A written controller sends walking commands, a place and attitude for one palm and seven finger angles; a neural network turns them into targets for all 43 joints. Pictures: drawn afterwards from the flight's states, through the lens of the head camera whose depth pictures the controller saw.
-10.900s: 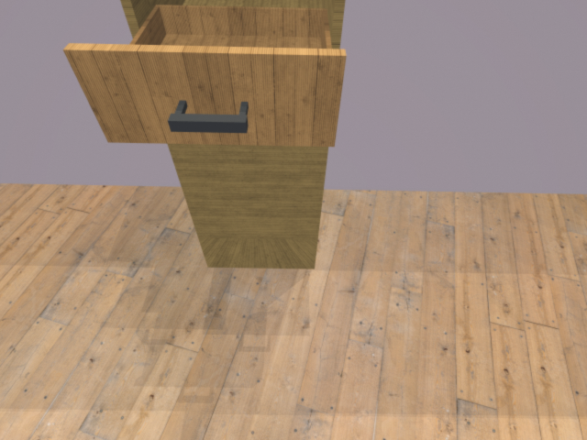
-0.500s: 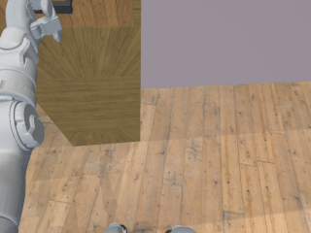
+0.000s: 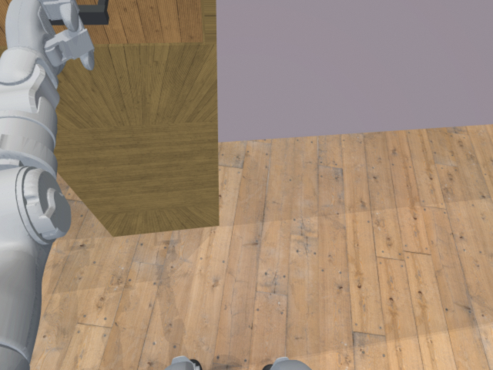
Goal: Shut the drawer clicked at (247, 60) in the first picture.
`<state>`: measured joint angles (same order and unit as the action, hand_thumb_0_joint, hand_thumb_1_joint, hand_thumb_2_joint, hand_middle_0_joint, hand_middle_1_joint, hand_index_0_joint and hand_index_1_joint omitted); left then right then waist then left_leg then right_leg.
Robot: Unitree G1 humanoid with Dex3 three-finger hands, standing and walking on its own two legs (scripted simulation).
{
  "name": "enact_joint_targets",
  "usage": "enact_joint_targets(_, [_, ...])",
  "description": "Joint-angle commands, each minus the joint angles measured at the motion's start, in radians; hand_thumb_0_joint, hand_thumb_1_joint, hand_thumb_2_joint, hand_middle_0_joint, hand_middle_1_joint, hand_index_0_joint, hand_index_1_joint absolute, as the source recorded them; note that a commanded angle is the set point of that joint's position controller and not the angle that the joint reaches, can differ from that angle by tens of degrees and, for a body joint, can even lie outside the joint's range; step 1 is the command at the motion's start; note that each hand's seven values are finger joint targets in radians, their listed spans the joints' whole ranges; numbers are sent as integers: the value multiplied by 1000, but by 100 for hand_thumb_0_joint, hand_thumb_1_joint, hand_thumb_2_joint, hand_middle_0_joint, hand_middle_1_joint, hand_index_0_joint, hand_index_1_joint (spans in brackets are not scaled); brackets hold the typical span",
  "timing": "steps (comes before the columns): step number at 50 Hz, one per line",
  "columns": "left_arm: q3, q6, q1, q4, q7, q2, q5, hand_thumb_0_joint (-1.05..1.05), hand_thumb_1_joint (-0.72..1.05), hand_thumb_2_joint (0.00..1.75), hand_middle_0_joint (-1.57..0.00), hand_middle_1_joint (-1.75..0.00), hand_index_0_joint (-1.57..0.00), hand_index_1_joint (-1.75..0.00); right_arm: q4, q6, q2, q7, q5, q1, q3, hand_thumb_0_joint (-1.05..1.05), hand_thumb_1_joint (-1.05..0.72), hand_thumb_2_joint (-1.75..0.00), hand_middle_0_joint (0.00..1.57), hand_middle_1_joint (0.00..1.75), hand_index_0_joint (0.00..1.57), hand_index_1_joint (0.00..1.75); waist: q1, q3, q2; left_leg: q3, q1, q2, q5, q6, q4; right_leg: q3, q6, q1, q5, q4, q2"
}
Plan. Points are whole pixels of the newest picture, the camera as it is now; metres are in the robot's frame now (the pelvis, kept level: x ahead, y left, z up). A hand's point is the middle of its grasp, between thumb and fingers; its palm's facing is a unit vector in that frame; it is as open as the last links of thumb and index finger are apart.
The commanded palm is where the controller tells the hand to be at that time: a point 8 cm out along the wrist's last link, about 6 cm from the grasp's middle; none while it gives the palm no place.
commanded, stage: pull the fist back off the drawer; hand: left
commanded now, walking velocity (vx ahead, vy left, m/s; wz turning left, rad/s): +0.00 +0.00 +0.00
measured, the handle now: (68, 7) +0.63 +0.20 +0.20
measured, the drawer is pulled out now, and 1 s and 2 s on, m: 0.00 0.00 0.00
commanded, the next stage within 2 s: draw the hand back to the body in 0.26 s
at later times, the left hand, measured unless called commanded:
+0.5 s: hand (77, 54) +0.52 +0.17 +0.19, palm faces +0.03 -1.00 +0.01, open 3.2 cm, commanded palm +0.47 +0.22 +0.20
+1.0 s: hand (28, 169) +0.34 +0.19 +0.19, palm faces +0.20 -0.97 -0.16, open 3.2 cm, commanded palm +0.31 +0.24 +0.20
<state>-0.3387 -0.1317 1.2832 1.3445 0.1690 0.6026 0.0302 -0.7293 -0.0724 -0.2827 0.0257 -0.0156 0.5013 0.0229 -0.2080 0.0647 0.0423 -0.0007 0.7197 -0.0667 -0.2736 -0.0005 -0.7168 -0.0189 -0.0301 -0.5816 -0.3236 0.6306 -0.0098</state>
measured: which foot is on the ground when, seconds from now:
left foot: down 0.00-1.00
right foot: down 0.00-1.00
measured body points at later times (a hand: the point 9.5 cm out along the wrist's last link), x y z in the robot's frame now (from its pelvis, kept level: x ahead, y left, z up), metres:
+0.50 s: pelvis +0.03 -0.01 +0.01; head +0.08 -0.01 +0.46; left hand +0.51 +0.22 +0.20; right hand +0.07 -0.28 -0.11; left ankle +0.03 +0.12 -0.71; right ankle -0.02 -0.15 -0.71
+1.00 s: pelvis +0.02 -0.02 +0.02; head +0.00 -0.04 +0.47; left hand +0.33 +0.24 +0.20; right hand +0.23 -0.24 -0.05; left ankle +0.03 +0.12 -0.72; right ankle -0.02 -0.15 -0.72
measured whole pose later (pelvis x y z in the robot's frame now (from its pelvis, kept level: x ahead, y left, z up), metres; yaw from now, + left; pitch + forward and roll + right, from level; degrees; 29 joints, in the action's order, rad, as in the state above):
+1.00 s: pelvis +0.02 -0.02 +0.02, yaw +1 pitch -1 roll +0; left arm -0.21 0.01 0.23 0.15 0.06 0.31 0.14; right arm -0.58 -0.04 -0.25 0.08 0.05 0.15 0.05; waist 0.04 0.04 0.05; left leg 0.01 0.26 -0.05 -0.24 0.02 -0.52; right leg -0.02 -0.01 -0.15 -0.32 0.49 0.01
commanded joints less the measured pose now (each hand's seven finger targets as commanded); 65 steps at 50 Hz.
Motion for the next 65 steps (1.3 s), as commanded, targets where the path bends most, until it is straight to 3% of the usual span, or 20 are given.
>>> enact_joint_targets(1, [-24,-75,489,-329,6,149,34,0,90,90,-140,-160,-140,-160,65,-15,-180,2,7,143,-72,0,-90,-90,20,30,20,30,3,468,135,-35,-540,23,233,-21,58,-31,37,-17,196,-84,-49])
enact_joint_targets(6, [-36,-51,345,-345,7,125,50,0,90,90,-140,-160,-140,-160,90,-3,-171,1,18,104,-73,0,-90,-90,20,30,20,30,35,398,66,-12,-501,24,242,-26,67,-32,36,30,235,-87,-50])
enact_joint_targets(10, [-80,-51,309,-468,-5,170,54,0,90,90,-140,-160,-140,-160,118,5,-166,6,24,77,-76,0,-90,-90,20,30,20,30,68,435,61,1,-520,31,327,-31,64,-26,38,112,338,-75,-47])
enact_joint_targets(18, [-27,-28,273,-497,4,89,67,0,90,90,-140,-160,-140,-160,120,16,-151,12,36,33,-78,0,-90,-90,20,30,20,30,61,403,35,8,-550,36,383,-33,63,-25,36,138,419,-77,-45])
enact_joint_targets(21, [-61,4,75,-543,28,95,89,0,90,90,-140,-160,-140,-160,158,26,-151,14,44,-4,-77,0,-90,-90,20,30,20,30,120,463,41,21,-569,43,465,-34,65,-23,42,222,503,-66,-38])
enact_joint_targets(25, [-29,48,-102,-704,62,27,138,0,90,90,-140,-160,-140,-160,212,37,-139,13,61,-68,-76,0,-90,-90,20,30,20,30,155,439,-11,37,-562,51,514,-43,78,-25,41,315,592,-73,-36])
enact_joint_targets(27, [-41,64,-172,-856,67,26,164,0,90,90,-140,-160,-140,-160,241,36,-135,14,70,-118,-79,0,-90,-90,20,30,20,30,175,447,0,45,-589,51,532,-46,87,-22,39,348,629,-78,-33])
enact_joint_targets(30, [-15,89,-216,-1001,67,-7,190,0,90,90,-140,-160,-140,-160,260,31,-126,21,78,-171,-71,0,-90,-90,20,30,20,30,172,382,-28,47,-591,57,487,-51,103,-26,38,361,616,-96,-33])
enact_joint_targets(33, [-28,126,-275,-1085,60,5,196,0,90,90,-140,-160,-140,-160,266,27,-122,31,83,-223,-63,0,-90,-90,20,30,20,30,181,322,-7,43,-587,62,410,-49,128,-27,39,347,552,-113,-30])
enact_joint_targets(35, [-7,143,-290,-1133,57,-1,196,0,90,90,-140,-160,-140,-160,266,25,-120,40,85,-252,-54,0,-90,-90,20,30,20,30,171,282,-1,39,-594,63,371,-51,132,-25,40,329,507,-125,-27])
enact_joint_targets(37, [33,159,-325,-1197,62,-50,201,0,90,90,-140,-160,-140,-160,277,17,-109,46,88,-290,-48,0,-90,-90,20,30,20,30,177,290,48,31,-626,67,362,-46,140,-28,43,324,482,-128,-23])
enact_joint_targets(40, [36,179,-419,-1260,81,-59,226,0,90,90,-140,-160,-140,-160,289,9,-108,55,91,-329,-40,0,-90,-90,20,30,20,30,190,305,23,23,-649,68,346,-42,148,-31,47,347,457,-135,-23])
enact_joint_targets(43, [33,210,-512,-1279,98,-79,249,0,90,90,-140,-160,-140,-160,300,-2,-101,63,96,-377,-28,0,-90,-90,20,30,20,30,204,246,-5,14,-633,70,292,-38,171,-36,45,338,412,-150,-17])
enact_joint_targets(44, [48,117,-574,-1407,-32,-39,138,0,90,90,-140,-160,-140,-160,303,-19,-83,58,69,-393,-25,0,-90,-90,20,30,20,30,221,135,-14,49,-639,70,251,-34,208,-9,39,289,342,-221,-13])
enact_joint_targets(46, [93,91,-744,-1345,-120,-144,122,0,90,90,-140,-160,-140,-160,280,-17,-80,62,64,-413,-19,0,-90,-90,20,30,20,30,213,60,-60,38,-614,62,165,-29,243,-20,39,278,242,-244,-13])
enact_joint_targets(49, [72,64,-816,-1420,-177,-122,96,0,90,90,-140,-160,-140,-160,271,-3,-76,62,56,-426,-18,0,-90,-90,20,30,20,30,222,80,-82,40,-640,56,157,-31,276,-12,35,346,238,-263,-7])
enact_joint_targets(50, [44,51,-837,-1447,-191,-90,91,0,90,90,-140,-160,-140,-160,267,-2,-78,63,53,-430,-21,0,-90,-90,20,30,20,30,229,85,-73,44,-648,56,158,-32,284,-8,36,365,229,-279,-7])
enact_joint_targets(56, [30,-15,-917,-1692,-246,-80,55,0,90,90,-140,-160,-140,-160,263,-24,-53,69,29,-465,-14,0,-90,-90,20,30,20,30,240,143,92,51,-741,58,219,-25,311,-2,46,427,269,-304,-2])
enact_joint_targets(59, [36,-30,-1042,-1742,-261,-105,47,0,90,90,-140,-160,-140,-160,257,-37,-51,68,20,-465,-18,0,-90,-90,20,30,20,30,244,129,76,50,-754,57,240,-20,321,-12,46,441,281,-311,-7])
enact_joint_targets(65, [12,-33,-1381,-1737,-251,-135,55,0,90,90,-140,-160,-140,-160,257,-35,-56,61,17,-476,-32,0,-90,-90,20,30,20,30,265,9,-69,54,-706,48,204,-27,346,-13,33,431,231,-350,-10])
